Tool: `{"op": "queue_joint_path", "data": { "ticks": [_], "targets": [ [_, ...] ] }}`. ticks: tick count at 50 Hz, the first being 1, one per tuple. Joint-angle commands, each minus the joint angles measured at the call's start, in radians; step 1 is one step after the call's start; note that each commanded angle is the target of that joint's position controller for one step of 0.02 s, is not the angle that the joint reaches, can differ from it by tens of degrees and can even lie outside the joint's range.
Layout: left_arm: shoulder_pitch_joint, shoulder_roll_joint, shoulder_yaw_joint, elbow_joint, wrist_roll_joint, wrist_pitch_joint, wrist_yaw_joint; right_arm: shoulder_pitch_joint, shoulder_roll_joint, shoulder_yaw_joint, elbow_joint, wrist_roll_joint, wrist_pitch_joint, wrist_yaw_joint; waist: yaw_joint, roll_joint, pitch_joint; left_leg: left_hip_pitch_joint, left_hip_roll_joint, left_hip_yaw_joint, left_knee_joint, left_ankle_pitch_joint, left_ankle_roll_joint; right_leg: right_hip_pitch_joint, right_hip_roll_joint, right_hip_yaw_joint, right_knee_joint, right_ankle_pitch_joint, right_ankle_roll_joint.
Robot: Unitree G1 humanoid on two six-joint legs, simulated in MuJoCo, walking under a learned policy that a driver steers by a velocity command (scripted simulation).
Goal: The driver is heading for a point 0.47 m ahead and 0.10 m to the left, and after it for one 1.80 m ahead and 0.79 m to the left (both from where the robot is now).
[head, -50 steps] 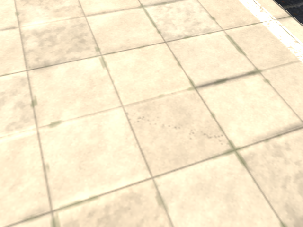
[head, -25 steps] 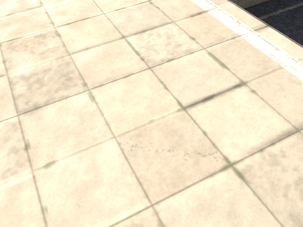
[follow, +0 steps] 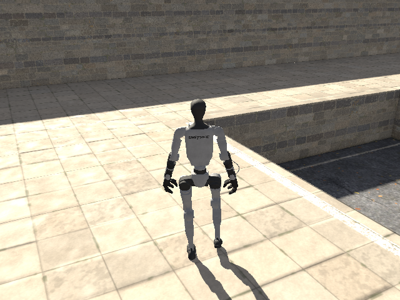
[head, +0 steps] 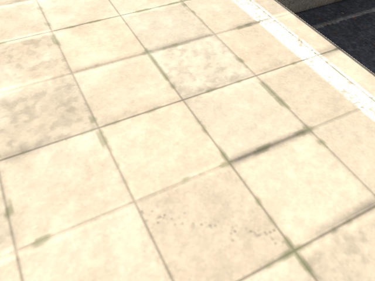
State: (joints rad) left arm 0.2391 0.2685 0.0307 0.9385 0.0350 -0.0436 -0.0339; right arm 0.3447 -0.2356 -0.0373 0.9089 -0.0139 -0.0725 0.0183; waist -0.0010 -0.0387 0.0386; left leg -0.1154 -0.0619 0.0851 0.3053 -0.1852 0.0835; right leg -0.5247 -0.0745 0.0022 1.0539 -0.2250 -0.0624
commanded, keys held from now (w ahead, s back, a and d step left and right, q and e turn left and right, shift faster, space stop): w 0.32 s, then w+q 0.68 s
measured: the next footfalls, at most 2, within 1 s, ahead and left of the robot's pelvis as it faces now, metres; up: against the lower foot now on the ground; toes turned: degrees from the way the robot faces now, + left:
right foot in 0.30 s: +0.34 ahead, -0.11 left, +0.00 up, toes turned -3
left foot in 0.84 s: +0.60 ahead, +0.09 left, +0.00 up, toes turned +19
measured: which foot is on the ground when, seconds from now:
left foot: down 0.00-0.32, up 0.34-0.82, down 0.84-1.00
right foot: up 0.00-0.28, down 0.30-0.86, up 0.88-1.00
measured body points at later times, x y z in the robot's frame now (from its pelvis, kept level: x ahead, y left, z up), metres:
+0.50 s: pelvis +0.28 -0.05 +0.00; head +0.30 -0.06 +0.45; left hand +0.32 +0.22 -0.13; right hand +0.34 -0.31 -0.15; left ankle +0.27 +0.10 -0.66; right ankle +0.30 -0.11 -0.75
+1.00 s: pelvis +0.55 +0.03 -0.01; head +0.58 +0.04 +0.43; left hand +0.54 +0.30 -0.15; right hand +0.71 -0.20 -0.14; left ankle +0.57 +0.07 -0.75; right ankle +0.52 -0.13 -0.65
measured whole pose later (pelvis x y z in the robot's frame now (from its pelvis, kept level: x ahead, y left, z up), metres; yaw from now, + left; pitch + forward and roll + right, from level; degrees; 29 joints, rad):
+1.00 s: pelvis +0.55 +0.03 -0.01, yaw +20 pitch +0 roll +0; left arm 0.22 0.23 0.04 0.88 0.03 -0.08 0.00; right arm 0.22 -0.27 -0.08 0.90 -0.01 -0.02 0.01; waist 0.00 -0.01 0.07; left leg -0.27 -0.13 0.06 0.46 -0.19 0.15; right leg -0.43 -0.07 -0.01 1.23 -0.33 0.00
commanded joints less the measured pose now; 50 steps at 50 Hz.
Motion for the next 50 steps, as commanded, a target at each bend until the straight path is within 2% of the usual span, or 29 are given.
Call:
{"op": "queue_joint_path", "data": {
  "ticks": [1, 6, 10, 12, 13, 14, 15, 16, 17, 18, 19, 20, 21, 23, 26, 31, 36, 37, 39, 41, 42, 43, 44, 45, 46, 47, 48, 49, 50],
  "targets": [
    [-0.042, 0.042, 0.006, -0.058, 0.004, 0.005, -0.008, 0.044, -0.116, -0.022, -0.015, 0.005, -0.022, -0.004, 0.007, 0.097, 0.054, 0.012, 0.264, -0.203, -0.216, 0.15, 0.132, -0.14, -0.042, -0.011, -0.071, 0.095, 0.028],
    [-0.233, 0.01, -0.013, -0.123, -0.005, -0.004, -0.014, 0.103, -0.117, -0.018, 0.027, 0.006, -0.025, -0.008, -0.032, 0.099, 0.069, 0.035, 0.232, -0.117, -0.2, 0.31, 0.112, -0.08, -0.003, -0.067, -0.367, 0.24, 0.041],
    [-0.286, 0.032, -0.008, -0.152, -0.007, -0.008, -0.006, 0.136, -0.13, -0.019, 0.06, -0.001, -0.018, -0.019, -0.036, 0.1, 0.073, 0.153, 0.28, -0.121, -0.153, 0.443, 0.101, -0.047, 0.022, -0.069, -0.468, 0.209, 0.003],
    [-0.242, 0.048, 0.001, -0.145, -0.006, -0.015, 0.001, 0.116, -0.141, -0.022, 0.067, -0.007, -0.013, -0.026, -0.006, 0.107, 0.047, 0.206, 0.29, -0.108, -0.062, 0.637, 0.084, 0.031, 0.055, -0.079, -0.507, 0.125, -0.028],
    [-0.161, 0.063, 0.011, -0.12, -0.005, -0.02, 0.007, 0.105, -0.149, -0.024, 0.069, -0.011, -0.009, -0.028, 0.029, 0.115, 0.001, 0.218, 0.283, -0.097, 0.044, 0.767, 0.071, 0.13, 0.087, -0.089, -0.528, 0.081, -0.047],
    [-0.009, 0.08, 0.023, -0.069, 0.0, -0.029, 0.016, 0.096, -0.149, -0.023, 0.071, -0.01, -0.003, -0.026, 0.092, 0.095, -0.079, 0.188, 0.249, -0.066, 0.225, 0.8, 0.053, 0.308, 0.117, -0.106, -0.591, 0.095, -0.073],
    [0.164, 0.136, 0.043, -0.025, 0.02, -0.038, 0.029, 0.098, -0.129, -0.014, 0.054, -0.004, -0.003, -0.024, 0.151, 0.051, -0.188, 0.019, 0.211, -0.041, 0.475, 0.58, 0.036, 0.564, -0.002, 0.019, -0.599, 0.048, -0.117],
    [0.26, 0.247, 0.074, -0.018, 0.04, -0.034, 0.038, 0.201, -0.019, 0.01, 0.02, 0.034, -0.006, -0.012, 0.116, -0.175, -0.334, -0.345, 0.046, 0.016, 0.878, -0.003, -0.017, 0.863, -0.314, 0.509, -0.658, -0.082, -0.245],
    [0.206, 0.214, 0.07, -0.021, -0.002, -0.022, 0.029, 0.174, -0.102, -0.014, 0.039, 0.014, -0.002, -0.02, 0.11, -0.1, -0.337, -0.46, 0.004, -0.125, 1.003, -0.328, 0.0, 0.821, -0.345, 0.689, -0.774, -0.093, -0.258],
    [0.092, 0.163, 0.058, -0.036, -0.019, -0.02, 0.029, 0.093, -0.12, -0.025, 0.019, 0.011, -0.001, -0.021, 0.063, -0.043, -0.166, -0.509, 0.069, -0.155, 1.005, -0.241, 0.012, 0.672, -0.304, 0.498, -0.787, -0.117, -0.219],
    [0.023, 0.095, 0.042, -0.047, -0.017, -0.028, 0.025, 0.054, -0.101, -0.019, 0.014, 0.011, -0.006, -0.016, 0.041, -0.004, -0.077, -0.484, 0.111, -0.151, 0.946, -0.164, 0.013, 0.533, -0.262, 0.375, -0.834, -0.057, -0.185],
    [-0.005, 0.061, 0.033, -0.045, -0.015, -0.036, 0.028, 0.044, -0.084, -0.02, 0.022, 0.006, 0.002, -0.012, 0.015, -0.006, -0.03, -0.444, 0.137, -0.149, 0.89, -0.127, 0.012, 0.446, -0.217, 0.277, -0.867, -0.008, -0.142],
    [-0.012, 0.038, 0.025, -0.033, -0.018, -0.044, 0.032, 0.06, -0.073, -0.019, 0.029, -0.011, 0.017, -0.006, -0.011, -0.027, -0.006, -0.398, 0.152, -0.149, 0.852, -0.105, 0.001, 0.377, -0.18, 0.199, -0.893, 0.046, -0.11],
    [0.024, 0.04, 0.025, -0.015, -0.017, -0.065, 0.034, 0.068, -0.051, -0.018, 0.035, -0.018, 0.042, 0.007, -0.026, -0.026, -0.01, -0.372, 0.152, -0.139, 0.845, -0.072, -0.013, 0.347, -0.166, 0.119, -0.919, 0.136, -0.103],
    [0.063, 0.062, 0.032, 0.003, -0.02, -0.08, 0.035, -0.03, -0.049, -0.022, 0.002, -0.013, 0.058, 0.017, -0.026, -0.015, 0.024, -0.481, 0.169, -0.129, 0.794, 0.026, -0.03, 0.372, -0.153, 0.019, -0.955, 0.187, -0.097],
    [0.117, 0.05, 0.025, 0.022, -0.02, -0.078, 0.043, -0.204, -0.029, -0.013, -0.061, -0.01, 0.053, 0.026, 0.006, -0.01, 0.061, -0.549, 0.157, -0.073, 0.557, 0.187, -0.045, 0.435, -0.124, -0.11, -0.949, 0.305, -0.076],
    [0.204, 0.066, 0.026, 0.056, -0.016, -0.066, 0.062, -0.34, -0.019, 0.0, -0.124, -0.019, 0.048, 0.035, 0.047, -0.013, 0.076, -0.535, 0.124, 0.024, 0.361, 0.172, -0.003, 0.589, -0.167, -0.182, -0.888, 0.499, -0.069],
    [0.208, 0.071, 0.028, 0.059, -0.014, -0.061, 0.065, -0.343, -0.024, -0.002, -0.13, -0.02, 0.047, 0.036, 0.042, -0.018, 0.072, -0.522, 0.111, 0.037, 0.34, 0.136, 0.013, 0.622, -0.176, -0.195, -0.857, 0.575, -0.065],
    [0.189, 0.094, 0.033, 0.056, -0.01, -0.051, 0.072, -0.301, -0.039, -0.01, -0.126, -0.022, 0.048, 0.032, 0.01, -0.044, 0.037, -0.438, 0.057, 0.073, 0.32, 0.041, 0.055, 0.665, -0.186, -0.229, -0.741, 0.864, -0.055],
    [0.169, 0.124, 0.043, 0.046, -0.005, -0.034, 0.074, -0.166, -0.071, -0.029, -0.091, -0.024, 0.046, 0.025, -0.052, -0.061, -0.049, -0.282, -0.013, 0.093, 0.297, -0.06, 0.106, 0.67, -0.192, -0.247, -0.499, 1.043, -0.053],
    [0.158, 0.135, 0.046, 0.035, -0.009, -0.025, 0.07, -0.035, -0.099, -0.046, -0.051, -0.03, 0.038, 0.019, -0.111, -0.037, -0.122, -0.106, -0.036, 0.072, 0.219, -0.042, 0.137, 0.596, -0.181, -0.258, -0.29, 0.944, -0.039],
    [0.145, 0.117, 0.042, 0.003, -0.014, -0.026, 0.064, 0.105, -0.184, -0.078, -0.021, -0.042, 0.035, 0.004, -0.174, 0.054, -0.214, 0.135, 0.114, -0.146, 0.157, -0.123, 0.198, 0.382, -0.148, -0.265, 0.016, 0.621, -0.008],
    [0.148, 0.029, 0.032, -0.074, -0.03, -0.038, 0.041, 0.048, -0.283, -0.106, -0.048, -0.023, 0.048, -0.002, -0.094, 0.322, -0.276, 0.414, 0.39, -0.737, 0.038, -0.092, 0.361, -0.088, 0.112, -0.196, 0.406, -0.281, 0.06],
    [0.039, 0.101, 0.04, -0.103, -0.018, -0.053, 0.035, 0.062, -0.279, -0.103, -0.05, 0.0, 0.06, -0.004, -0.127, 0.128, -0.264, 0.406, 0.397, -0.767, -0.021, -0.009, 0.367, -0.212, 0.082, 0.02, 0.448, -0.248, 0.048],
    [-0.008, 0.077, 0.032, -0.121, -0.029, -0.068, 0.031, 0.011, -0.233, -0.092, -0.045, 0.002, 0.059, -0.014, -0.1, 0.075, -0.148, 0.305, 0.386, -0.627, -0.027, 0.059, 0.336, -0.249, 0.025, 0.039, 0.392, -0.157, 0.04],
    [0.014, 0.075, 0.031, -0.11, -0.03, -0.074, 0.035, -0.028, -0.173, -0.078, -0.041, 0.003, 0.053, -0.016, -0.049, -0.006, -0.057, 0.161, 0.342, -0.53, -0.046, 0.182, 0.285, -0.192, -0.013, 0.033, 0.277, -0.104, 0.042],
    [0.007, 0.072, 0.033, -0.113, -0.013, -0.062, 0.037, -0.063, -0.145, -0.069, -0.044, 0.006, 0.044, -0.021, -0.014, -0.018, -0.027, 0.075, 0.286, -0.457, -0.054, 0.254, 0.248, -0.136, -0.036, 0.04, 0.199, -0.098, 0.053],
    [0.035, 0.063, 0.031, -0.108, 0.005, -0.04, 0.035, -0.089, -0.128, -0.062, -0.051, 0.01, 0.036, -0.024, 0.014, -0.005, -0.032, 0.022, 0.246, -0.4, -0.065, 0.308, 0.231, -0.075, -0.041, 0.038, 0.158, -0.092, 0.068],
    [0.043, 0.057, 0.03, -0.111, 0.014, -0.021, 0.031, -0.083, -0.129, -0.059, -0.052, 0.014, 0.025, -0.023, 0.023, 0.011, -0.041, -0.003, 0.226, -0.377, -0.069, 0.351, 0.227, -0.047, -0.041, 0.034, 0.123, -0.093, 0.081]
  ]
}}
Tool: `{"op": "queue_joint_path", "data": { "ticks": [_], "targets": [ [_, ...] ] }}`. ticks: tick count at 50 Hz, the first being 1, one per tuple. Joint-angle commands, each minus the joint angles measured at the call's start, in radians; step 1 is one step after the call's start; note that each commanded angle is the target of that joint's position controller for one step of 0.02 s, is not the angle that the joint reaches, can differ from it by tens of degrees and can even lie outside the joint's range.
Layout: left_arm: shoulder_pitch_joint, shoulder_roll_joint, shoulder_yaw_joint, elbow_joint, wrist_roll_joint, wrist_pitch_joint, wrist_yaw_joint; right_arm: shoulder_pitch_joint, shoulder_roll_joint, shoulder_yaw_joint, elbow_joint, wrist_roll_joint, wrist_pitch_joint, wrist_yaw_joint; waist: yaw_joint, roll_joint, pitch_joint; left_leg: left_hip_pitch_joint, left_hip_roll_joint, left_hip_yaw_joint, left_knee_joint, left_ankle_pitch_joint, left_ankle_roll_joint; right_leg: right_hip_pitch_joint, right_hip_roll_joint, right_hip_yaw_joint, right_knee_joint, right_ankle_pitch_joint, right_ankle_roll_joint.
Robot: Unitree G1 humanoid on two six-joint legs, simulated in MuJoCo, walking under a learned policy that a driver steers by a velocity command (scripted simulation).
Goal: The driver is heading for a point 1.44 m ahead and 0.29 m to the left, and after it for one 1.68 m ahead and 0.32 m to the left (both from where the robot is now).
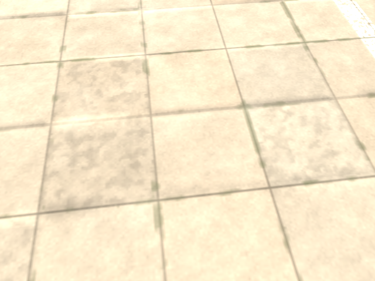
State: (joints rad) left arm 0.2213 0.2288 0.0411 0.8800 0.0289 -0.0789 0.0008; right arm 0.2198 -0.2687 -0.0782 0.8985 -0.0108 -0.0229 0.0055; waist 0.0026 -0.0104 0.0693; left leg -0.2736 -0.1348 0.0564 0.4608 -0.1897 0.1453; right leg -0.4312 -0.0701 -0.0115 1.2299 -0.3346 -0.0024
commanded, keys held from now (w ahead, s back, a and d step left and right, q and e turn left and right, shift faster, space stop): w+q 0.68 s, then w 0.32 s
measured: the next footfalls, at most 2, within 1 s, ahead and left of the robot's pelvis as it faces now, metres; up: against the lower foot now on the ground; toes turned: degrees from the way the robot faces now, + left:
right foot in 0.38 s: +0.41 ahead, -0.11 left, +0.00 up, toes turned +15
left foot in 0.90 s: +0.54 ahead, +0.21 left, +0.00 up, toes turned +32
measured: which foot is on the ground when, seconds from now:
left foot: down 0.00-0.40, up 0.42-0.88, down 0.90-1.00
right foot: up 0.00-0.36, down 0.38-0.90, up 0.92-1.00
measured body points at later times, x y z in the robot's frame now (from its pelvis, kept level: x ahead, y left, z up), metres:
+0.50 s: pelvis +0.28 -0.04 +0.00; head +0.31 -0.04 +0.45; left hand +0.37 +0.25 -0.10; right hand +0.39 -0.31 -0.13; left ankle +0.13 +0.03 -0.65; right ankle +0.37 -0.12 -0.73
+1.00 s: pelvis +0.49 +0.10 +0.00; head +0.52 +0.13 +0.45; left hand +0.37 +0.33 -0.14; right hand +0.76 -0.03 -0.10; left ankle +0.51 +0.18 -0.73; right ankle +0.44 -0.08 -0.64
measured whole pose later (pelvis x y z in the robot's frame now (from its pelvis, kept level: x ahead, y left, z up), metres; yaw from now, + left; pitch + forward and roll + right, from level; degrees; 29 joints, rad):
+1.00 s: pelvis +0.49 +0.10 +0.00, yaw +30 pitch +1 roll -1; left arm 0.36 0.24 0.03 0.88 0.01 -0.05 -0.01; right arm 0.13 -0.24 -0.03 0.77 -0.03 -0.04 0.02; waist 0.05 -0.01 0.05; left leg -0.36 -0.04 0.06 0.53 -0.20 0.09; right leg -0.30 -0.07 -0.06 1.12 -0.41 -0.03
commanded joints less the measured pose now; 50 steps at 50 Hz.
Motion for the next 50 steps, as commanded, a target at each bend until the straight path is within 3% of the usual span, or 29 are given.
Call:
{"op": "queue_joint_path", "data": {
  "ticks": [1, 3, 6, 13, 15, 16, 18, 19, 20, 21, 22, 23, 24, 26, 30, 33, 36, 40, 42, 43, 44, 45, 46, 47, 48, 49, 50],
  "targets": [
    [0.057, 0.089, 0.019, -0.06, 0.023, 0.029, -0.008, 0.057, -0.108, -0.02, -0.037, 0.014, -0.034, -0.008, 0.025, -0.008, -0.072, 0.141, 0.281, -0.329, -0.229, 0.39, 0.164, -0.139, -0.043, 0.035, -0.086, 0.021, 0.033],
    [0.004, 0.082, 0.015, -0.087, 0.021, 0.044, -0.013, 0.09, -0.139, -0.027, -0.033, 0.013, -0.042, -0.006, 0.017, 0.012, -0.058, 0.117, 0.254, -0.309, -0.245, 0.384, 0.152, -0.166, -0.042, 0.016, -0.168, 0.08, 0.053],
    [-0.128, 0.089, 0.013, -0.139, 0.017, 0.048, -0.016, 0.152, -0.141, -0.028, -0.03, 0.011, -0.037, -0.004, -0.029, 0.044, -0.03, 0.142, 0.233, -0.32, -0.253, 0.353, 0.116, -0.233, -0.036, 0.007, -0.314, 0.199, 0.068],
    [-0.328, 0.096, -0.004, -0.228, 0.002, 0.03, -0.025, 0.259, -0.153, -0.03, -0.03, -0.003, -0.028, -0.014, -0.108, 0.078, -0.027, 0.295, 0.246, -0.386, -0.171, 0.441, 0.086, -0.251, 0.03, 0.014, -0.563, 0.295, 0.045],
    [-0.316, 0.113, -0.003, -0.241, -0.002, 0.021, -0.025, 0.243, -0.166, -0.033, -0.041, -0.008, -0.028, -0.022, -0.088, 0.091, -0.027, 0.301, 0.261, -0.417, -0.133, 0.471, 0.065, -0.176, 0.045, 0.03, -0.634, 0.267, 0.024],
    [-0.267, 0.127, 0.001, -0.232, -0.004, 0.017, -0.022, 0.211, -0.178, -0.035, -0.052, -0.009, -0.029, -0.025, -0.056, 0.098, -0.034, 0.272, 0.26, -0.422, -0.107, 0.5, 0.045, -0.085, 0.059, 0.032, -0.677, 0.236, 0.01],
    [-0.051, 0.174, 0.022, -0.171, -0.005, 0.002, -0.004, 0.151, -0.198, -0.039, -0.07, -0.006, -0.038, -0.015, 0.049, 0.069, -0.127, 0.193, 0.205, -0.396, 0.1, 0.639, -0.001, 0.229, 0.102, 0.013, -0.757, 0.199, -0.028],
    [0.094, 0.222, 0.037, -0.149, 0.01, -0.011, 0.011, 0.146, -0.165, -0.03, -0.082, 0.005, -0.048, -0.004, 0.114, 0.004, -0.233, 0.084, 0.139, -0.347, 0.325, 0.501, -0.025, 0.46, -0.011, 0.115, -0.791, 0.138, -0.066],
    [0.192, 0.309, 0.055, -0.158, 0.036, -0.008, 0.026, 0.197, -0.059, -0.005, -0.124, 0.036, -0.052, -0.002, 0.114, -0.173, -0.374, -0.161, 0.021, -0.229, 0.626, -0.033, -0.058, 0.712, -0.297, 0.475, -0.845, -0.033, -0.134],
    [0.132, 0.316, 0.061, -0.157, 0.022, 0.009, 0.019, 0.265, -0.096, -0.007, -0.136, 0.018, -0.044, -0.005, 0.036, -0.292, -0.398, -0.313, 0.002, -0.187, 0.769, -0.366, -0.057, 0.693, -0.391, 0.807, -0.952, -0.071, -0.212],
    [0.049, 0.211, 0.042, -0.177, 0.012, 0.018, 0.015, 0.239, -0.135, -0.013, -0.102, -0.006, -0.026, -0.01, 0.011, -0.115, -0.234, -0.359, 0.085, -0.188, 0.826, -0.277, -0.055, 0.55, -0.356, 0.687, -0.955, -0.171, -0.205],
    [0.0, 0.137, 0.024, -0.18, 0.004, 0.018, 0.011, 0.175, -0.127, -0.01, -0.102, -0.013, -0.021, 0.001, 0.014, -0.018, -0.124, -0.347, 0.118, -0.17, 0.789, -0.198, -0.063, 0.42, -0.294, 0.518, -0.977, -0.121, -0.185],
    [-0.019, 0.116, 0.017, -0.175, 0.007, 0.016, 0.01, 0.154, -0.107, -0.008, -0.108, -0.014, -0.016, 0.01, -0.002, -0.034, -0.08, -0.323, 0.146, -0.157, 0.743, -0.164, -0.071, 0.347, -0.245, 0.394, -1.005, -0.021, -0.157],
    [0.012, 0.117, 0.016, -0.145, 0.001, 0.0, 0.01, 0.142, -0.093, -0.005, -0.116, -0.03, 0.007, 0.028, -0.014, -0.094, -0.052, -0.292, 0.173, -0.138, 0.715, -0.138, -0.086, 0.279, -0.196, 0.24, -1.032, 0.155, -0.142],
    [0.062, 0.136, 0.028, -0.115, -0.012, -0.029, -0.002, 0.038, -0.074, 0.003, -0.168, -0.026, 0.024, 0.05, -0.012, -0.082, -0.051, -0.383, 0.198, -0.125, 0.672, -0.042, -0.103, 0.311, -0.207, 0.104, -1.079, 0.313, -0.165],
    [0.09, 0.137, 0.031, -0.095, -0.009, -0.027, -0.003, -0.062, -0.061, 0.012, -0.207, -0.024, 0.023, 0.061, 0.003, -0.075, -0.025, -0.433, 0.207, -0.099, 0.551, 0.057, -0.118, 0.337, -0.187, 0.0, -1.093, 0.362, -0.16],
    [0.117, 0.142, 0.032, -0.076, -0.009, -0.027, -0.006, -0.158, -0.03, 0.03, -0.238, -0.023, 0.014, 0.072, 0.024, -0.074, -0.009, -0.356, 0.199, -0.056, 0.347, 0.154, -0.111, 0.323, -0.162, -0.087, -1.09, 0.396, -0.14],
    [0.186, 0.175, 0.038, -0.036, -0.009, -0.014, -0.004, -0.232, -0.036, 0.037, -0.261, -0.033, 0.01, 0.07, 0.046, -0.081, 0.011, -0.267, 0.167, 0.007, 0.177, 0.075, -0.074, 0.389, -0.198, -0.114, -1.066, 0.472, -0.129],
    [0.208, 0.196, 0.04, -0.014, -0.01, 0.002, -0.001, -0.214, -0.051, 0.032, -0.256, -0.042, 0.004, 0.06, 0.031, -0.088, -0.006, -0.203, 0.128, 0.033, 0.122, -0.023, -0.04, 0.455, -0.212, -0.132, -0.97, 0.696, -0.124],
    [0.213, 0.206, 0.04, -0.005, -0.01, 0.009, 0.0, -0.148, -0.059, 0.027, -0.235, -0.046, -0.004, 0.054, -0.002, -0.089, -0.05, -0.111, 0.094, 0.045, 0.082, -0.048, -0.02, 0.473, -0.207, -0.15, -0.856, 0.848, -0.118],
    [0.211, 0.199, 0.034, -0.002, -0.015, 0.017, 0.002, -0.001, -0.071, 0.017, -0.182, -0.053, -0.016, 0.045, -0.07, -0.056, -0.134, 0.082, 0.06, 0.054, 0.004, -0.001, 0.002, 0.432, -0.177, -0.193, -0.671, 0.881, -0.099],
    [0.207, 0.166, 0.02, -0.026, -0.017, 0.016, 0.002, 0.166, -0.129, -0.003, -0.136, -0.068, -0.025, 0.031, -0.135, 0.005, -0.254, 0.35, 0.181, -0.093, 0.001, -0.052, 0.04, 0.255, -0.146, -0.2, -0.426, 0.638, -0.077],
    [0.262, 0.045, -0.01, -0.091, -0.033, 0.011, -0.019, 0.221, -0.252, -0.029, -0.133, -0.063, -0.026, 0.014, -0.104, 0.266, -0.384, 0.667, 0.518, -0.602, -0.061, -0.068, 0.167, -0.149, 0.016, -0.2, -0.067, -0.111, -0.021],
    [0.18, 0.157, 0.022, -0.089, -0.018, 0.018, -0.009, 0.248, -0.26, -0.037, -0.134, -0.02, -0.015, 0.002, -0.143, 0.164, -0.4, 0.624, 0.547, -0.731, -0.144, 0.054, 0.195, -0.24, 0.058, -0.032, 0.077, -0.2, -0.024],
    [0.107, 0.158, 0.025, -0.107, -0.025, 0.015, -0.011, 0.178, -0.219, -0.027, -0.121, -0.01, -0.016, -0.005, -0.11, 0.109, -0.258, 0.528, 0.492, -0.532, -0.129, 0.172, 0.171, -0.294, 0.004, 0.016, 0.087, -0.112, -0.039],
    [0.092, 0.131, 0.015, -0.103, -0.029, 0.005, -0.014, 0.128, -0.153, -0.009, -0.115, -0.01, -0.024, -0.005, -0.074, 0.075, -0.166, 0.389, 0.441, -0.422, -0.152, 0.26, 0.135, -0.26, -0.024, 0.023, 0.01, -0.048, -0.045],
    [0.105, 0.123, 0.016, -0.087, -0.021, 0.01, -0.017, 0.085, -0.112, 0.004, -0.113, -0.01, -0.031, -0.004, -0.034, 0.059, -0.117, 0.293, 0.392, -0.343, -0.184, 0.291, 0.094, -0.205, -0.047, 0.025, -0.062, -0.018, -0.042]
  ]
}}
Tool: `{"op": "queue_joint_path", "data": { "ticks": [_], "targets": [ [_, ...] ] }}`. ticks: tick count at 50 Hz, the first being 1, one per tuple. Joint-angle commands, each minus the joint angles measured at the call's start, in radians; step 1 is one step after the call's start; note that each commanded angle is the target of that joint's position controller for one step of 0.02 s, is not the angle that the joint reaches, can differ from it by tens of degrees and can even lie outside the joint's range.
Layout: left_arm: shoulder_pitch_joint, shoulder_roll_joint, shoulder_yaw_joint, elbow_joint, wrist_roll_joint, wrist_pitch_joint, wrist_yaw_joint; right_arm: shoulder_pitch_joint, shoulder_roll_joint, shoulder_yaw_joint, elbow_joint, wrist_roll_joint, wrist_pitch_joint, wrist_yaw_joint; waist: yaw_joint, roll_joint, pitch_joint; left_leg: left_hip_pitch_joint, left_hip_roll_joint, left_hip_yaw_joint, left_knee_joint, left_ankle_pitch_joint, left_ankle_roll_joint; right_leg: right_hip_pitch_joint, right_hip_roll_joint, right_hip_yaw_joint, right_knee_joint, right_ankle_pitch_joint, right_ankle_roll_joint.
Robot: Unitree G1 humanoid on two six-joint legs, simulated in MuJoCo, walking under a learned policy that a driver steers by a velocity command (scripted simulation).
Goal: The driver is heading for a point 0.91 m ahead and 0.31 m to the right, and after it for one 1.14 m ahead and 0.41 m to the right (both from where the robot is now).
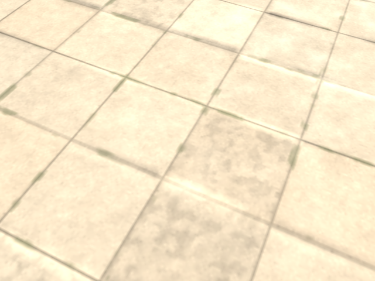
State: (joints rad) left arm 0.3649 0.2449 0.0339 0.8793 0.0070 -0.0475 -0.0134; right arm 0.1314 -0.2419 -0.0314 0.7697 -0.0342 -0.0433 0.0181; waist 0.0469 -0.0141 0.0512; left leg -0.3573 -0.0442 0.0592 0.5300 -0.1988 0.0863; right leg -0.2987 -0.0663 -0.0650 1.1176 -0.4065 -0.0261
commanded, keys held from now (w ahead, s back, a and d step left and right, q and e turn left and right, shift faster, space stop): w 0.52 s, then w+e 0.48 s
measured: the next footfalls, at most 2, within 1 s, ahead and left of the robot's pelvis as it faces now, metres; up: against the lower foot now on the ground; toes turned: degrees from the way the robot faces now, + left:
right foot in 0.44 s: +0.40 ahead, -0.12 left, +0.00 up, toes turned -4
left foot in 0.94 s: +0.68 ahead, +0.06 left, +0.00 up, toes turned -10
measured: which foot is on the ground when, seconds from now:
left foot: down 0.00-0.46, up 0.48-0.92, down 0.94-1.00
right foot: up 0.00-0.42, down 0.44-0.96, up 0.98-1.00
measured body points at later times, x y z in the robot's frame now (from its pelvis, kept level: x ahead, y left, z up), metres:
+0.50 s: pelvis +0.27 -0.04 -0.01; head +0.30 -0.05 +0.44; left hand +0.44 +0.21 -0.11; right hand +0.24 -0.30 -0.16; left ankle +0.08 +0.07 -0.67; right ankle +0.36 -0.11 -0.73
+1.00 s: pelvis +0.54 -0.01 +0.00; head +0.57 -0.01 +0.44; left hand +0.57 +0.26 -0.15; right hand +0.69 -0.28 -0.09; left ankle +0.64 +0.07 -0.73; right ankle +0.38 -0.11 -0.69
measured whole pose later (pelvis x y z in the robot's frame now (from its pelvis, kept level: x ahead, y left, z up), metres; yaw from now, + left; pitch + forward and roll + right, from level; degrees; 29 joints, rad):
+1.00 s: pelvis +0.54 -0.01 +0.00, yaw -12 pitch +1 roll -1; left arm 0.40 0.26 0.07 0.93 0.00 -0.05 0.00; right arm 0.05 -0.23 -0.02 0.78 -0.04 -0.09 0.00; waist 0.07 -0.01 0.04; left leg -0.42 0.01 0.04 0.55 -0.15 0.03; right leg -0.19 0.07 0.08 0.83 -0.46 -0.08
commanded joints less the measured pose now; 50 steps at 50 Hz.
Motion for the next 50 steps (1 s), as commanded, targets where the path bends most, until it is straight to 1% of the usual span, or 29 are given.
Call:
{"op": "queue_joint_path", "data": {
  "ticks": [1, 3, 6, 11, 15, 17, 19, 20, 21, 22, 23, 24, 25, 26, 27, 28, 29, 31, 33, 36, 40, 42, 44, 45, 46, 47, 48, 49, 50],
  "targets": [
    [-0.002, 0.102, 0.023, -0.071, 0.018, -0.005, -0.005, 0.143, -0.11, -0.033, 0.02, 0.018, -0.016, -0.016, -0.042, 0.081, -0.08, 0.3, 0.268, -0.292, -0.285, 0.313, 0.132, -0.273, -0.057, 0.077, 0.012, 0.07, -0.01],
    [0.023, 0.084, 0.023, -0.055, 0.028, 0.018, -0.015, 0.15, -0.103, -0.029, 0.032, 0.021, -0.032, -0.012, -0.022, 0.079, -0.079, 0.249, 0.247, -0.252, -0.333, 0.32, 0.137, -0.227, -0.046, 0.063, -0.017, 0.098, 0.002],
    [-0.073, 0.07, 0.023, -0.081, 0.033, 0.028, -0.025, 0.191, -0.127, -0.037, 0.067, 0.029, -0.044, -0.011, -0.027, 0.068, -0.019, 0.236, 0.237, -0.217, -0.404, 0.262, 0.152, -0.31, -0.061, 0.053, -0.099, 0.201, 0.023],
    [-0.247, 0.058, 0.015, -0.131, 0.025, 0.022, -0.025, 0.262, -0.125, -0.034, 0.113, 0.028, -0.047, -0.01, -0.069, 0.063, 0.029, 0.291, 0.216, -0.158, -0.423, 0.294, 0.135, -0.367, -0.054, 0.034, -0.32, 0.362, 0.034],
    [-0.36, 0.059, 0.008, -0.169, 0.021, 0.017, -0.024, 0.332, -0.132, -0.032, 0.157, 0.02, -0.045, -0.017, -0.104, 0.067, 0.051, 0.384, 0.234, -0.138, -0.398, 0.377, 0.12, -0.358, -0.02, 0.007, -0.454, 0.392, 0.006],
    [-0.384, 0.067, 0.009, -0.184, 0.022, 0.012, -0.023, 0.345, -0.142, -0.033, 0.175, 0.015, -0.043, -0.023, -0.103, 0.07, 0.059, 0.438, 0.254, -0.138, -0.369, 0.443, 0.111, -0.344, -0.003, 0.002, -0.5, 0.35, -0.02],
    [-0.348, 0.075, 0.014, -0.179, 0.022, 0.005, -0.018, 0.324, -0.156, -0.034, 0.184, 0.012, -0.041, -0.03, -0.073, 0.077, 0.043, 0.463, 0.261, -0.12, -0.296, 0.625, 0.092, -0.255, 0.032, -0.016, -0.545, 0.278, -0.054],
    [-0.281, 0.087, 0.02, -0.158, 0.022, 0.0, -0.011, 0.309, -0.167, -0.036, 0.187, 0.01, -0.041, -0.031, -0.041, 0.086, 0.006, 0.465, 0.254, -0.107, -0.213, 0.777, 0.077, -0.156, 0.066, -0.031, -0.562, 0.239, -0.072],
    [-0.149, 0.101, 0.031, -0.115, 0.025, -0.007, -0.001, 0.293, -0.175, -0.038, 0.191, 0.01, -0.037, -0.031, 0.02, 0.071, -0.065, 0.449, 0.226, -0.08, -0.051, 0.863, 0.061, 0.001, 0.102, -0.048, -0.616, 0.244, -0.094],
    [0.029, 0.141, 0.047, -0.059, 0.041, -0.018, 0.01, 0.289, -0.161, -0.032, 0.185, 0.015, -0.038, -0.031, 0.089, 0.041, -0.17, 0.317, 0.183, -0.049, 0.172, 0.725, 0.042, 0.257, 0.049, 0.01, -0.638, 0.266, -0.129],
    [0.16, 0.268, 0.081, -0.041, 0.064, -0.022, 0.02, 0.367, -0.067, -0.008, 0.147, 0.05, -0.042, -0.022, 0.085, -0.156, -0.326, -0.016, 0.054, 0.013, 0.562, 0.265, -0.007, 0.586, -0.254, 0.427, -0.665, 0.169, -0.237],
    [0.145, 0.258, 0.08, -0.032, 0.029, -0.011, 0.008, 0.375, -0.104, -0.023, 0.161, 0.035, -0.042, -0.022, 0.066, -0.199, -0.379, -0.185, -0.064, -0.089, 0.76, -0.316, -0.005, 0.614, -0.356, 0.764, -0.823, 0.189, -0.293],
    [0.025, 0.219, 0.071, -0.046, 0.007, -0.006, 0.005, 0.301, -0.128, -0.032, 0.147, 0.019, -0.038, -0.022, 0.019, -0.093, -0.207, -0.259, 0.013, -0.148, 0.807, -0.248, 0.006, 0.468, -0.318, 0.622, -0.834, 0.121, -0.272],
    [-0.062, 0.144, 0.052, -0.06, 0.005, -0.009, 0.001, 0.245, -0.116, -0.027, 0.134, 0.017, -0.043, -0.015, -0.003, -0.028, -0.102, -0.26, 0.058, -0.136, 0.758, -0.168, 0.008, 0.325, -0.281, 0.497, -0.869, 0.133, -0.251],
    [-0.093, 0.103, 0.039, -0.052, 0.006, -0.013, 0.0, 0.22, -0.097, -0.025, 0.129, 0.015, -0.041, -0.01, -0.031, -0.025, -0.038, -0.231, 0.099, -0.116, 0.682, -0.125, 0.006, 0.225, -0.223, 0.407, -0.909, 0.184, -0.217],
    [-0.101, 0.081, 0.031, -0.036, 0.002, -0.018, 0.001, 0.22, -0.087, -0.024, 0.124, -0.001, -0.03, -0.006, -0.059, -0.052, -0.011, -0.186, 0.123, -0.109, 0.623, -0.102, -0.007, 0.155, -0.176, 0.344, -0.931, 0.243, -0.193],
    [-0.094, 0.075, 0.027, -0.025, 0.003, -0.024, 0.001, 0.235, -0.072, -0.02, 0.134, -0.01, -0.017, -0.001, -0.072, -0.061, -0.018, -0.146, 0.127, -0.095, 0.598, -0.088, -0.021, 0.124, -0.152, 0.306, -0.943, 0.298, -0.19],
    [-0.046, 0.096, 0.034, 0.001, -0.003, -0.037, 0.0, 0.213, -0.056, -0.016, 0.122, -0.013, -0.007, 0.007, -0.079, -0.046, -0.023, -0.15, 0.131, -0.072, 0.548, -0.06, -0.05, 0.111, -0.133, 0.273, -0.959, 0.394, -0.212],
    [-0.019, 0.121, 0.042, 0.016, -0.006, -0.04, 0.003, 0.129, -0.053, -0.012, 0.09, -0.011, -0.003, 0.009, -0.073, -0.038, 0.004, -0.202, 0.144, -0.057, 0.449, 0.0, -0.084, 0.104, -0.118, 0.252, -0.987, 0.388, -0.226],
    [0.021, 0.12, 0.045, 0.031, -0.007, -0.035, 0.004, -0.013, -0.049, -0.005, 0.041, -0.003, -0.004, 0.009, -0.037, -0.043, 0.031, -0.227, 0.136, -0.042, 0.256, 0.105, -0.119, 0.116, -0.087, 0.236, -0.993, 0.384, -0.213],
    [0.081, 0.136, 0.053, 0.042, -0.002, -0.029, 0.006, -0.138, -0.052, 0.002, -0.004, 0.009, -0.009, 0.006, 0.009, -0.053, 0.01, -0.195, 0.099, -0.038, 0.11, 0.178, -0.13, 0.178, -0.081, 0.249, -0.928, 0.474, -0.195],
    [0.09, 0.144, 0.057, 0.039, 0.004, -0.024, 0.01, -0.169, -0.064, 0.001, -0.025, 0.014, -0.015, 0.002, 0.015, -0.063, 0.002, -0.173, 0.089, -0.05, 0.071, 0.157, -0.123, 0.209, -0.094, 0.278, -0.883, 0.519, -0.186],
    [0.06, 0.162, 0.066, 0.025, 0.009, -0.02, 0.016, -0.137, -0.088, -0.007, -0.03, 0.016, -0.025, -0.003, -0.011, -0.072, -0.011, -0.094, 0.08, -0.067, 0.02, 0.096, -0.106, 0.215, -0.109, 0.316, -0.832, 0.537, -0.164],
    [0.037, 0.173, 0.071, 0.017, 0.01, -0.019, 0.018, -0.084, -0.103, -0.013, -0.019, 0.016, -0.031, -0.006, -0.038, -0.074, -0.025, -0.017, 0.068, -0.065, -0.011, 0.057, -0.095, 0.201, -0.109, 0.331, -0.789, 0.547, -0.151],
    [0.014, 0.176, 0.072, 0.009, 0.007, -0.02, 0.017, 0.018, -0.117, -0.022, 0.011, 0.012, -0.042, -0.014, -0.087, -0.046, -0.064, 0.123, 0.051, -0.055, -0.074, 0.052, -0.078, 0.171, -0.077, 0.317, -0.683, 0.578, -0.132],
    [0.015, 0.143, 0.065, -0.001, 0.001, -0.025, 0.012, 0.155, -0.17, -0.041, 0.043, -0.007, -0.058, -0.027, -0.138, 0.038, -0.155, 0.321, 0.129, -0.131, -0.121, 0.008, -0.043, 0.094, 0.0, 0.263, -0.466, 0.521, -0.108],
    [0.041, 0.056, 0.045, -0.045, -0.021, -0.029, 0.011, 0.287, -0.261, -0.061, 0.036, -0.032, -0.062, -0.041, -0.169, 0.193, -0.311, 0.567, 0.4, -0.431, -0.175, -0.193, 0.013, -0.099, 0.103, 0.156, -0.161, 0.207, -0.074],
    [0.101, 0.057, 0.047, -0.069, -0.021, -0.02, 0.01, 0.255, -0.301, -0.075, 0.047, -0.017, -0.04, -0.04, -0.108, 0.369, -0.337, 0.607, 0.508, -0.78, -0.303, -0.268, 0.097, -0.322, 0.176, 0.105, 0.011, -0.149, -0.07],
    [0.089, 0.116, 0.056, -0.029, 0.0, -0.002, 0.016, 0.167, -0.191, -0.053, 0.018, -0.01, -0.03, -0.035, -0.08, 0.165, -0.199, 0.487, 0.467, -0.664, -0.298, -0.36, 0.089, -0.363, 0.084, 0.149, 0.093, -0.082, -0.08]
  ]
}}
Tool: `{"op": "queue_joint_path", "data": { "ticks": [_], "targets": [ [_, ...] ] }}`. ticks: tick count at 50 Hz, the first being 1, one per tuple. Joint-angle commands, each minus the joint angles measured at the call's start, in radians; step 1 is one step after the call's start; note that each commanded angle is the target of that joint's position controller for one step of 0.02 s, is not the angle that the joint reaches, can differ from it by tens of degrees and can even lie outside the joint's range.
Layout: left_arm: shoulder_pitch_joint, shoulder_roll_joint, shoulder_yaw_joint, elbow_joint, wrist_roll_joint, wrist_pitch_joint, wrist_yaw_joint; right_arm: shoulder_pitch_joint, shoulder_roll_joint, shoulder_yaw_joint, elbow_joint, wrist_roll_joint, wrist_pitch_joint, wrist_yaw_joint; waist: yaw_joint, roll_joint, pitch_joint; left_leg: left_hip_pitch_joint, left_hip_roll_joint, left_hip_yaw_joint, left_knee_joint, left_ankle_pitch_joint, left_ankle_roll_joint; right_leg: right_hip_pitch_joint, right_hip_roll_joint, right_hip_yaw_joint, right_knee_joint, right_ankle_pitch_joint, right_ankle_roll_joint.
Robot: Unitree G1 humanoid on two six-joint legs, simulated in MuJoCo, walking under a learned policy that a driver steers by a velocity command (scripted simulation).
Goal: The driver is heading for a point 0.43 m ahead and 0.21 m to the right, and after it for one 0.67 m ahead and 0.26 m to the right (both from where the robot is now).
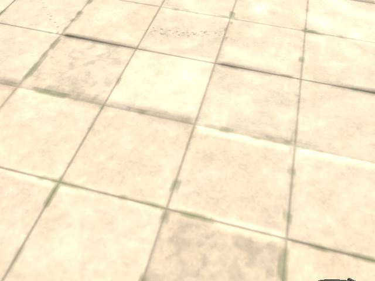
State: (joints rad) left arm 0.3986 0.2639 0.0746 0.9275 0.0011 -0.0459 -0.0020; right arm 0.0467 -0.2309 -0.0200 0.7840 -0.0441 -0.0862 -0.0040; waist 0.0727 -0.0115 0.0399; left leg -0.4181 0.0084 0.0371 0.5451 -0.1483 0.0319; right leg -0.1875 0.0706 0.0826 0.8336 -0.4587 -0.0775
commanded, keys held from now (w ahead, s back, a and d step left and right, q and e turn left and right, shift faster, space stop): w+e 0.50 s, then e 0.46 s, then no key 0.04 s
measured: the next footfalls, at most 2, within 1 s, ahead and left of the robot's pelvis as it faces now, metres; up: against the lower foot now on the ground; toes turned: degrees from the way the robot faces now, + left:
right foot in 0.46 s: +0.36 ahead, -0.15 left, +0.00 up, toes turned -22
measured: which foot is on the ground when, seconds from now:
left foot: down 0.00-0.46, up 0.48-1.00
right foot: up 0.00-0.44, down 0.46-1.00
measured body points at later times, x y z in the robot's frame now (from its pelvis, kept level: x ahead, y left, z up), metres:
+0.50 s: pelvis +0.24 -0.05 -0.01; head +0.28 -0.07 +0.44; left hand +0.52 +0.11 -0.10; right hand +0.14 -0.29 -0.15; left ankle +0.10 +0.10 -0.70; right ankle +0.32 -0.13 -0.73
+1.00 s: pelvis +0.42 -0.11 +0.00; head +0.45 -0.13 +0.45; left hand +0.61 +0.12 -0.12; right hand +0.43 -0.42 -0.10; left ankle +0.55 -0.06 -0.71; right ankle +0.32 -0.13 -0.73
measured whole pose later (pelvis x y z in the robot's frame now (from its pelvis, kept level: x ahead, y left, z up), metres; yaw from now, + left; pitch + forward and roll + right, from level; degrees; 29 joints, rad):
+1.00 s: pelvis +0.42 -0.11 +0.00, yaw -36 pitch +1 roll -1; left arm 0.34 0.30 0.08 0.80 0.02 0.02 0.02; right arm 0.09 -0.27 -0.02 0.73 -0.01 0.00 -0.02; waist 0.07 0.02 0.06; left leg -0.47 -0.01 -0.05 0.69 -0.25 -0.01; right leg -0.12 0.19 0.20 0.48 -0.33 -0.11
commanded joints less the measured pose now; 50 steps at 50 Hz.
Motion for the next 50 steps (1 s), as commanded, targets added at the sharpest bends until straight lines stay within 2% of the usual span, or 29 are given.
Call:
{"op": "queue_joint_path", "data": {
  "ticks": [1, 2, 3, 4, 7, 10, 13, 17, 19, 21, 22, 23, 24, 25, 26, 27, 28, 29, 30, 31, 33, 35, 40, 45, 48, 50],
  "targets": [
    [0.0, 0.09, 0.017, -0.077, 0.013, 0.0, -0.007, 0.191, -0.129, -0.046, -0.007, 0.008, 0.011, -0.008, -0.099, 0.073, -0.091, 0.433, 0.356, -0.491, -0.324, -0.335, 0.125, -0.463, -0.086, 0.0, 0.362, 0.059, -0.022],
    [-0.022, 0.068, 0.014, -0.083, 0.014, 0.004, -0.016, 0.166, -0.102, -0.038, -0.005, 0.008, 0.007, -0.007, -0.081, 0.078, -0.052, 0.36, 0.313, -0.369, -0.348, -0.201, 0.101, -0.431, -0.114, -0.007, 0.327, 0.11, -0.012],
    [-0.043, 0.064, 0.016, -0.09, 0.028, 0.015, -0.024, 0.177, -0.09, -0.034, 0.008, 0.013, 0.0, -0.011, -0.073, 0.109, -0.029, 0.325, 0.282, -0.282, -0.36, -0.102, 0.09, -0.42, -0.134, -0.014, 0.303, 0.133, 0.001],
    [-0.041, 0.055, 0.014, -0.09, 0.034, 0.028, -0.031, 0.188, -0.092, -0.035, 0.017, 0.016, -0.008, -0.011, -0.065, 0.126, -0.027, 0.31, 0.262, -0.221, -0.366, -0.025, 0.084, -0.407, -0.138, -0.025, 0.306, 0.157, 0.014],
    [-0.111, 0.047, 0.011, -0.123, 0.033, 0.047, -0.045, 0.234, -0.106, -0.043, 0.04, 0.029, -0.031, -0.006, -0.061, 0.105, -0.032, 0.333, 0.263, -0.116, -0.384, 0.139, 0.102, -0.463, -0.148, -0.037, 0.304, 0.23, 0.035],
    [-0.211, 0.044, 0.005, -0.162, 0.035, 0.051, -0.057, 0.272, -0.11, -0.047, 0.059, 0.026, -0.031, -0.005, -0.074, 0.093, -0.004, 0.357, 0.258, -0.027, -0.401, 0.195, 0.114, -0.535, -0.16, -0.052, 0.229, 0.315, 0.053],
    [-0.309, 0.026, -0.009, -0.198, 0.031, 0.047, -0.069, 0.286, -0.113, -0.049, 0.072, 0.023, -0.028, -0.004, -0.09, 0.095, 0.023, 0.357, 0.237, 0.063, -0.404, 0.225, 0.106, -0.507, -0.156, -0.091, 0.053, 0.412, 0.053],
    [-0.419, 0.025, -0.021, -0.245, 0.036, 0.044, -0.08, 0.336, -0.146, -0.059, 0.095, 0.024, -0.02, -0.01, -0.116, 0.093, 0.05, 0.414, 0.263, 0.134, -0.385, 0.289, 0.092, -0.442, -0.141, -0.166, -0.126, 0.405, 0.012],
    [-0.436, 0.035, -0.019, -0.258, 0.041, 0.044, -0.079, 0.359, -0.16, -0.063, 0.109, 0.022, -0.006, -0.015, -0.118, 0.096, 0.051, 0.473, 0.274, 0.167, -0.33, 0.412, 0.081, -0.412, -0.116, -0.199, -0.176, 0.336, -0.02],
    [-0.387, 0.05, -0.011, -0.25, 0.045, 0.043, -0.07, 0.364, -0.19, -0.07, 0.117, 0.022, 0.01, -0.019, -0.089, 0.116, 0.008, 0.515, 0.277, 0.206, -0.185, 0.729, 0.068, -0.31, -0.051, -0.239, -0.206, 0.228, -0.061],
    [-0.306, 0.065, -0.001, -0.229, 0.045, 0.038, -0.062, 0.365, -0.206, -0.074, 0.119, 0.022, 0.021, -0.02, -0.053, 0.117, -0.042, 0.522, 0.275, 0.217, -0.045, 0.839, 0.066, -0.22, -0.009, -0.248, -0.228, 0.187, -0.087],
    [-0.158, 0.085, 0.014, -0.184, 0.05, 0.028, -0.051, 0.353, -0.213, -0.074, 0.112, 0.027, 0.031, -0.019, 0.015, 0.087, -0.127, 0.456, 0.261, 0.238, 0.169, 0.791, 0.049, -0.03, 0.026, -0.241, -0.302, 0.219, -0.117],
    [0.008, 0.163, 0.044, -0.137, 0.06, 0.022, -0.033, 0.353, -0.187, -0.066, 0.085, 0.022, 0.032, -0.016, 0.079, -0.008, -0.237, 0.244, 0.234, 0.241, 0.466, 0.485, 0.015, 0.235, -0.093, -0.049, -0.353, 0.128, -0.165],
    [-0.035, 0.286, 0.07, -0.155, 0.045, 0.026, -0.021, 0.376, -0.067, -0.043, 0.006, 0.023, 0.025, 0.006, -0.007, -0.249, -0.292, -0.212, 0.037, 0.184, 0.799, -0.406, -0.051, 0.506, -0.383, 0.482, -0.435, 0.121, -0.292],
    [0.002, 0.28, 0.07, -0.175, 0.018, 0.036, -0.014, 0.252, -0.158, -0.06, -0.021, 0.02, 0.015, 0.006, 0.057, -0.087, -0.31, -0.309, 0.01, -0.027, 0.884, -0.394, -0.055, 0.494, -0.422, 0.633, -0.529, 0.315, -0.315],
    [-0.049, 0.248, 0.061, -0.159, 0.014, 0.037, -0.005, 0.204, -0.142, -0.055, -0.036, 0.039, 0.007, 0.006, 0.023, -0.038, -0.177, -0.343, 0.061, -0.049, 0.861, -0.278, -0.047, 0.396, -0.402, 0.433, -0.509, 0.577, -0.299],
    [-0.095, 0.189, 0.045, -0.157, 0.006, 0.03, -0.001, 0.226, -0.128, -0.048, -0.02, 0.041, 0.001, -0.001, -0.023, 0.01, -0.095, -0.281, 0.09, -0.045, 0.778, -0.221, -0.048, 0.258, -0.356, 0.309, -0.493, 0.846, -0.268],
    [-0.141, 0.156, 0.036, -0.163, 0.001, 0.024, 0.003, 0.243, -0.126, -0.049, -0.006, 0.027, 0.011, -0.007, -0.063, 0.028, -0.065, -0.221, 0.108, -0.054, 0.716, -0.215, -0.054, 0.171, -0.296, 0.217, -0.488, 0.956, -0.231],
    [-0.176, 0.128, 0.026, -0.171, -0.005, 0.02, 0.004, 0.276, -0.126, -0.049, -0.001, 0.009, 0.03, -0.006, -0.097, 0.014, -0.072, -0.159, 0.111, -0.058, 0.68, -0.216, -0.066, 0.107, -0.259, 0.165, -0.498, 1.005, -0.214],
    [-0.181, 0.119, 0.02, -0.174, -0.007, 0.015, 0.002, 0.288, -0.123, -0.05, 0.001, 0.002, 0.05, -0.005, -0.109, 0.008, -0.084, -0.121, 0.106, -0.057, 0.649, -0.217, -0.075, 0.072, -0.242, 0.141, -0.499, 1.052, -0.202],
    [-0.155, 0.149, 0.027, -0.167, -0.003, 0.006, -0.002, 0.285, -0.106, -0.047, -0.01, 0.006, 0.075, -0.001, -0.119, 0.001, -0.103, -0.113, 0.086, -0.042, 0.597, -0.187, -0.09, 0.047, -0.214, 0.113, -0.494, 1.134, -0.197],
    [-0.125, 0.165, 0.031, -0.165, 0.0, 0.009, 0.001, 0.244, -0.1, -0.044, -0.029, 0.008, 0.085, -0.002, -0.105, -0.011, -0.107, -0.138, 0.075, -0.036, 0.543, -0.134, -0.095, 0.044, -0.195, 0.11, -0.488, 1.143, -0.18],
    [-0.051, 0.166, 0.03, -0.159, 0.0, 0.031, 0.014, 0.104, -0.118, -0.039, -0.081, 0.015, 0.094, -0.007, -0.05, -0.049, -0.097, -0.203, 0.052, -0.055, 0.402, -0.037, -0.09, 0.108, -0.18, 0.169, -0.456, 1.077, -0.124],
    [-0.006, 0.178, 0.036, -0.16, 0.011, 0.052, 0.026, 0.016, -0.136, -0.031, -0.115, 0.027, 0.088, -0.013, -0.014, -0.062, -0.069, -0.217, 0.01, -0.083, 0.278, -0.073, -0.069, 0.197, -0.199, 0.263, -0.389, 1.091, -0.122],
    [-0.028, 0.19, 0.041, -0.173, 0.017, 0.064, 0.027, 0.026, -0.152, -0.029, -0.122, 0.036, 0.078, -0.02, -0.022, -0.074, -0.057, -0.136, -0.02, -0.099, 0.172, -0.129, -0.045, 0.195, -0.195, 0.327, -0.335, 1.089, -0.116],
    [-0.089, 0.189, 0.038, -0.189, 0.013, 0.064, 0.026, 0.107, -0.16, -0.03, -0.101, 0.037, 0.07, -0.026, -0.066, -0.084, -0.061, 0.025, -0.039, -0.084, 0.018, -0.108, -0.019, 0.141, -0.161, 0.33, -0.287, 1.041, -0.075]
  ]
}}
Velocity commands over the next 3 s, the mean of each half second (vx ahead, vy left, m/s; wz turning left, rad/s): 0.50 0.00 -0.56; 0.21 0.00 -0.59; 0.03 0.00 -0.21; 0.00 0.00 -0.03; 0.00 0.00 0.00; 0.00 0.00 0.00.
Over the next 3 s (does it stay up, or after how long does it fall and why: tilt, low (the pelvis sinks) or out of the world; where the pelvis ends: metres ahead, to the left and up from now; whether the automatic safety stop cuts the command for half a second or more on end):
stays up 0.46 -0.16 0.01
